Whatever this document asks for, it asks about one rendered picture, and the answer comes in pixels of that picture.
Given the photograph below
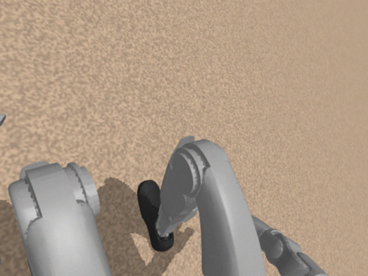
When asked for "right robot foot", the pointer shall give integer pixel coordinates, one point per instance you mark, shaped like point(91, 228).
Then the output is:
point(148, 195)

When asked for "right robot hand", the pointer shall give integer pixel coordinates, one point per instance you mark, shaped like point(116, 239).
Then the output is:
point(260, 226)

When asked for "right robot arm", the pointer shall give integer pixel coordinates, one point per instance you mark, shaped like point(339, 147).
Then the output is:
point(287, 256)

